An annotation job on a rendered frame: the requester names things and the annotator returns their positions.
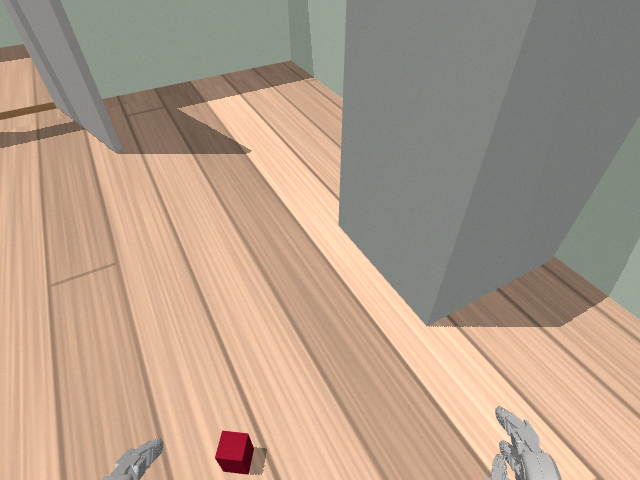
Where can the left robot hand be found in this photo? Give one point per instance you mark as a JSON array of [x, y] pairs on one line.
[[134, 462]]

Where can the right robot hand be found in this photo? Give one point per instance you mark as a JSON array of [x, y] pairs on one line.
[[526, 458]]

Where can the carton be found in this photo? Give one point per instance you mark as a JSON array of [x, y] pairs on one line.
[[234, 452]]

